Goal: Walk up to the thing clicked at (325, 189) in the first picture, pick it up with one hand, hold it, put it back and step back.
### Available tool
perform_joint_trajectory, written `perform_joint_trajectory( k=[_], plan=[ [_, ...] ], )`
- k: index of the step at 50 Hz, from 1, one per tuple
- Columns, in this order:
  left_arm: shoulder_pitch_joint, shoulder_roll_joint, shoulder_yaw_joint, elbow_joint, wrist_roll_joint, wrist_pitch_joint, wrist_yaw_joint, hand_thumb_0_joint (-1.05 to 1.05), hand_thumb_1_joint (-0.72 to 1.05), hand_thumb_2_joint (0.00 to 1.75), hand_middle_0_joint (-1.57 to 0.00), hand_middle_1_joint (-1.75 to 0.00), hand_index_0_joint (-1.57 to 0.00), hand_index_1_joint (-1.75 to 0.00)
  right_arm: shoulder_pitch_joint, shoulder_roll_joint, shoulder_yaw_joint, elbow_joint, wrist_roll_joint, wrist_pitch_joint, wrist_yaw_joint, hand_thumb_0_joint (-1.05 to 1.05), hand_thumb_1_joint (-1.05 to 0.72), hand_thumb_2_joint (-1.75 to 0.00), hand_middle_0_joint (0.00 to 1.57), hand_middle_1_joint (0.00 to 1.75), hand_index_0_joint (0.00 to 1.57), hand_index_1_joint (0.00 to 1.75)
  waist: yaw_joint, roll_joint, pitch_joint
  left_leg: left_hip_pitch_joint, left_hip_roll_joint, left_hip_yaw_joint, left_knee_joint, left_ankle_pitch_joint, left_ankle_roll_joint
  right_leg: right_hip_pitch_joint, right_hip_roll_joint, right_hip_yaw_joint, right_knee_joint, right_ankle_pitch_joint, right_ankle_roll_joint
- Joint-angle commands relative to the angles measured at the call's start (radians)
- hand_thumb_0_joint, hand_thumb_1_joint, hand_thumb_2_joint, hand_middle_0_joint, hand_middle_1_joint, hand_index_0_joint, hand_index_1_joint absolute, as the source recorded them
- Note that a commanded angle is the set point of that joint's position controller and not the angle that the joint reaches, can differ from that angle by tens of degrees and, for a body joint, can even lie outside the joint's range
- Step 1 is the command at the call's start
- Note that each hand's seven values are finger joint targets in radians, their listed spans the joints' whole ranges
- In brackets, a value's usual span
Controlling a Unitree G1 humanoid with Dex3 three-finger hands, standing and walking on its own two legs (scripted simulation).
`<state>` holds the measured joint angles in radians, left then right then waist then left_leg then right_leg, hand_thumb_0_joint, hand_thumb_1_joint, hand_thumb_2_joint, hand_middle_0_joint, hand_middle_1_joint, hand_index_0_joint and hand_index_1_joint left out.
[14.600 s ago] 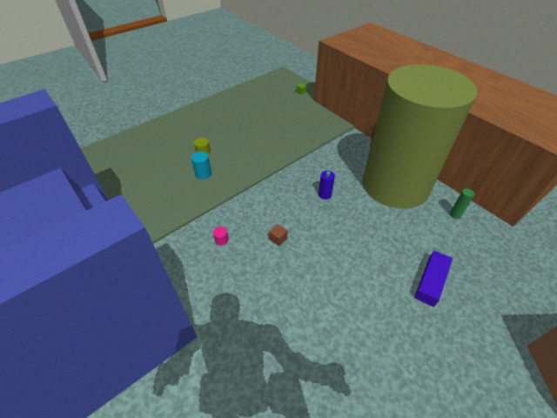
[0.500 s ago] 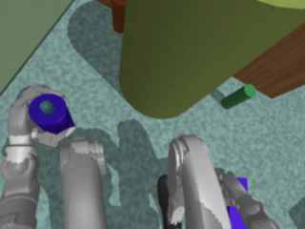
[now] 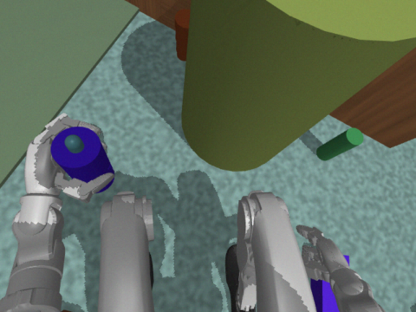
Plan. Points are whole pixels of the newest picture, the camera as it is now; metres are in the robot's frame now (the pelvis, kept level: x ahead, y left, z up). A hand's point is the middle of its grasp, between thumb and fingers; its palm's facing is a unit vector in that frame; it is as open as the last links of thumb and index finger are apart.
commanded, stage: settle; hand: left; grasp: from the side
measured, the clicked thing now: (85, 160) +0.37 +0.23 -0.03
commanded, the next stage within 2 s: lift in 0.32 s
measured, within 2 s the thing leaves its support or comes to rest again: neither
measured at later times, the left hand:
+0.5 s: hand (82, 149) +0.38 +0.22 -0.01, palm faces +0.06 -1.00 -0.06, open 9.9 cm
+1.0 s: hand (54, 134) +0.36 +0.22 +0.10, palm faces +0.03 -1.00 -0.05, open 9.9 cm
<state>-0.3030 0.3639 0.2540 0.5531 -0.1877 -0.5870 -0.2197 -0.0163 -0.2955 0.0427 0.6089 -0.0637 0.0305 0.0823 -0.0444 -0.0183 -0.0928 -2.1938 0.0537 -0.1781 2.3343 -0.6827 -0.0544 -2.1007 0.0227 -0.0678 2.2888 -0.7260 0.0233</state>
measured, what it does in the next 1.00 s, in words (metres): rises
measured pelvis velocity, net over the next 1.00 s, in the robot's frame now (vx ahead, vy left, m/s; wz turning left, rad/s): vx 0.01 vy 0.00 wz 0.06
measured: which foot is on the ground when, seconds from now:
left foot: down 0.00-1.00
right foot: down 0.00-1.00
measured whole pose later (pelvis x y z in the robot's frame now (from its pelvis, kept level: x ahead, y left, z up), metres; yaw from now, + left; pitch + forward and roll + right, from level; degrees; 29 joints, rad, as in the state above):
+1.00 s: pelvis +0.01 +0.00 +0.09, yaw +3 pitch +32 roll -4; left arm -0.23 0.31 0.23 0.37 -0.23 -0.43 -0.26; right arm 0.07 -0.27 -0.01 0.58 0.01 0.00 0.02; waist -0.02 0.02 -0.19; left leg -1.94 0.06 -0.10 2.04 -0.67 -0.04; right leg -1.87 0.00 -0.03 2.02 -0.72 0.02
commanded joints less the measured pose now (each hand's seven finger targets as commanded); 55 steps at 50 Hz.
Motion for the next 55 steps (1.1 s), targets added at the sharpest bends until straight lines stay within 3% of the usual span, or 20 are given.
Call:
perform_joint_trajectory(
  k=[1,10,13,14,15,17,19,21,24,29,30,31,34,35,36,40,44,49,54,55],
  plan=[
    [-0.19,0.155,0.064,-0.202,-0.01,-0.068,-0.002,0.0,0.1,1.32,-1.34,-1.44,-1.32,-1.47,0.063,-0.194,-0.087,-0.08,0.011,-0.03,-0.023,0.0,-0.9,-0.9,0.2,0.3,0.2,0.3,-0.003,0.14,-0.617,0.454,-0.019,0.104,-0.29,0.078,0.072,0.303,0.031,-0.053,-0.282,0.165,-0.061],
    [-0.212,0.124,0.057,-0.148,-0.013,-0.065,-0.015,0.0,0.13,1.36,-1.35,-1.47,-1.34,-1.5,0.084,-0.189,-0.09,-0.077,0.017,-0.034,-0.028,0.0,-0.89,-0.9,0.2,0.3,0.2,0.3,-0.014,0.14,-0.623,0.498,-0.023,0.107,-0.317,0.108,0.072,0.303,0.023,-0.051,-0.293,0.186,-0.064],
    [-0.236,0.152,0.079,-0.17,-0.009,-0.069,-0.012,0.0,0.16,1.37,-1.36,-1.47,-1.35,-1.5,0.092,-0.181,-0.095,-0.08,0.016,-0.038,-0.029,0.0,-0.89,-0.9,0.2,0.3,0.2,0.3,-0.003,0.119,-0.645,0.486,-0.024,0.118,-0.317,0.109,0.076,0.332,0.023,-0.036,-0.316,0.183,-0.06],
    [-0.195,0.115,0.062,-0.12,-0.014,-0.066,-0.019,0.0,0.16,1.37,-1.34,-1.46,-1.32,-1.49,0.089,-0.18,-0.094,-0.081,0.018,-0.038,-0.031,0.0,-0.89,-0.9,0.2,0.3,0.2,0.3,-0.009,0.111,-0.622,0.485,-0.025,0.12,-0.322,0.11,0.078,0.331,0.021,-0.035,-0.323,0.184,-0.059],
    [-0.275,0.153,0.077,-0.199,-0.014,-0.076,-0.02,0.0,0.15,1.37,-1.34,-1.46,-1.32,-1.49,0.101,-0.176,-0.095,-0.068,0.014,-0.039,-0.03,0.0,-0.89,-0.9,0.2,0.3,0.2,0.3,-0.012,0.123,-0.643,0.478,-0.023,0.122,-0.317,0.113,0.077,0.35,0.022,-0.028,-0.326,0.188,-0.056],
    [-0.2,0.115,0.067,-0.091,-0.017,-0.063,-0.027,0.0,0.12,1.36,-1.34,-1.45,-1.32,-1.49,0.093,-0.181,-0.096,-0.071,0.019,-0.043,-0.032,0.0,-0.89,-0.9,0.2,0.3,0.2,0.3,-0.012,0.087,-0.629,0.478,-0.023,0.125,-0.317,0.121,0.081,0.353,0.021,-0.026,-0.332,0.193,-0.055],
    [-0.277,0.158,0.105,-0.142,-0.02,-0.074,-0.023,0.0,0.12,1.36,-1.32,-1.44,-1.31,-1.47,0.103,-0.176,-0.096,-0.068,0.014,-0.044,-0.033,0.0,-0.89,-0.9,0.2,0.3,0.2,0.3,-0.002,0.087,-0.658,0.474,-0.023,0.128,-0.311,0.119,0.082,0.372,0.02,-0.018,-0.337,0.189,-0.053],
    [-0.281,0.144,0.091,-0.137,-0.017,-0.074,-0.026,0.0,0.1,1.37,-1.34,-1.46,-1.32,-1.49,0.104,-0.173,-0.097,-0.067,0.015,-0.044,-0.032,0.0,-0.89,-0.9,0.2,0.3,0.2,0.3,-0.003,0.093,-0.641,0.47,-0.024,0.129,-0.322,0.103,0.081,0.36,0.02,-0.018,-0.343,0.168,-0.056],
    [-0.208,0.125,0.086,-0.075,-0.012,-0.069,-0.04,0.0,0.09,1.27,-1.31,-1.46,-1.33,-1.46,0.101,-0.178,-0.1,-0.071,0.018,-0.045,-0.034,0.0,-0.92,-0.9,0.2,0.3,0.2,0.3,0.005,0.086,-0.642,0.488,-0.025,0.131,-0.338,0.101,0.081,0.364,0.02,-0.025,-0.346,0.164,-0.059],
    [-0.237,0.174,0.094,-0.201,-0.02,-0.055,-0.06,0.0,0.08,1.25,-1.31,-1.44,-1.33,-1.44,0.112,-0.176,-0.11,-0.079,0.03,-0.046,-0.044,0.0,-0.92,-0.9,0.2,0.3,0.2,0.3,0.018,0.126,-0.702,0.553,-0.026,0.135,-0.377,0.112,0.079,0.387,0.017,-0.009,-0.373,0.169,-0.062],
    [-0.165,0.121,0.068,-0.133,-0.027,-0.038,-0.067,0.0,0.1,1.25,-1.3,-1.43,-1.31,-1.43,0.107,-0.177,-0.111,-0.09,0.036,-0.049,-0.046,0.0,-0.91,-0.9,0.2,0.3,0.2,0.3,0.005,0.102,-0.669,0.543,-0.027,0.135,-0.385,0.109,0.082,0.382,0.016,-0.01,-0.384,0.167,-0.061],
    [-0.259,0.154,0.085,-0.229,-0.036,-0.044,-0.067,0.0,0.13,1.25,-1.29,-1.42,-1.3,-1.42,0.112,-0.174,-0.11,-0.08,0.037,-0.053,-0.047,0.0,-0.91,-0.9,0.2,0.3,0.2,0.3,0.001,0.103,-0.68,0.533,-0.025,0.134,-0.383,0.106,0.082,0.393,0.017,-0.003,-0.389,0.166,-0.06],
    [-0.2,0.131,0.075,-0.228,-0.048,-0.02,-0.065,0.0,0.13,1.24,-1.28,-1.41,-1.3,-1.41,0.11,-0.168,-0.112,-0.099,0.047,-0.057,-0.054,0.0,-0.91,-0.9,0.2,0.3,0.2,0.3,0.001,0.094,-0.676,0.538,-0.027,0.134,-0.408,0.084,0.086,0.414,0.014,0.004,-0.429,0.14,-0.057],
    [-0.228,0.165,0.1,-0.272,-0.05,-0.017,-0.06,0.0,0.12,1.24,-1.28,-1.42,-1.3,-1.41,0.119,-0.167,-0.114,-0.092,0.048,-0.057,-0.056,0.0,-0.91,-0.9,0.2,0.3,0.2,0.3,0.011,0.09,-0.699,0.551,-0.024,0.135,-0.409,0.093,0.085,0.445,0.012,0.013,-0.44,0.146,-0.054],
    [-0.17,0.132,0.072,-0.231,-0.047,-0.003,-0.063,0.0,0.13,1.24,-1.29,-1.42,-1.31,-1.41,0.115,-0.164,-0.116,-0.103,0.053,-0.058,-0.059,0.0,-0.91,-0.9,0.2,0.3,0.2,0.3,0.001,0.073,-0.688,0.544,-0.026,0.134,-0.417,0.089,0.088,0.45,0.012,0.017,-0.457,0.139,-0.053],
    [-0.163,0.112,0.05,-0.282,-0.055,0.023,-0.065,0.0,0.12,1.26,-1.3,-1.43,-1.32,-1.43,0.112,-0.161,-0.118,-0.106,0.064,-0.066,-0.066,0.0,-0.9,-0.89,0.2,0.3,0.2,0.3,0.003,0.088,-0.65,0.587,-0.025,0.128,-0.468,0.072,0.083,0.437,0.011,0.011,-0.483,0.121,-0.06],
    [-0.142,0.139,0.061,-0.378,-0.058,0.053,-0.056,0.0,0.16,1.26,-1.3,-1.43,-1.32,-1.42,0.115,-0.157,-0.12,-0.128,0.076,-0.065,-0.074,0.0,-0.89,-0.89,0.2,0.3,0.2,0.3,0.02,0.103,-0.681,0.657,-0.024,0.122,-0.525,0.073,0.08,0.484,0.007,0.014,-0.532,0.119,-0.06],
    [-0.067,0.084,0.031,-0.436,-0.065,0.114,-0.024,0.0,0.17,1.27,-1.29,-1.44,-1.32,-1.43,0.126,-0.143,-0.121,-0.143,0.092,-0.066,-0.084,0.0,-0.89,-0.89,0.2,0.3,0.2,0.3,0.015,0.083,-0.657,0.731,-0.025,0.122,-0.596,0.103,0.079,0.558,0.003,0.02,-0.608,0.153,-0.054],
    [-0.049,0.1,0.02,-0.537,-0.055,0.161,0.002,0.0,0.17,1.27,-1.29,-1.45,-1.32,-1.43,0.128,-0.138,-0.122,-0.15,0.103,-0.067,-0.096,0.0,-0.89,-0.89,0.2,0.3,0.2,0.3,0.018,0.101,-0.643,0.834,-0.021,0.109,-0.673,0.136,0.075,0.625,0.0,0.016,-0.663,0.198,-0.054],
    [-0.03,0.121,0.04,-0.575,-0.048,0.171,0.013,0.0,0.17,1.27,-1.29,-1.45,-1.32,-1.44,0.133,-0.131,-0.125,-0.155,0.104,-0.067,-0.098,0.0,-0.89,-0.89,0.2,0.3,0.2,0.3,0.028,0.094,-0.67,0.859,-0.024,0.116,-0.68,0.164,0.077,0.66,0.001,0.02,-0.685,0.218,-0.053]
  ],
)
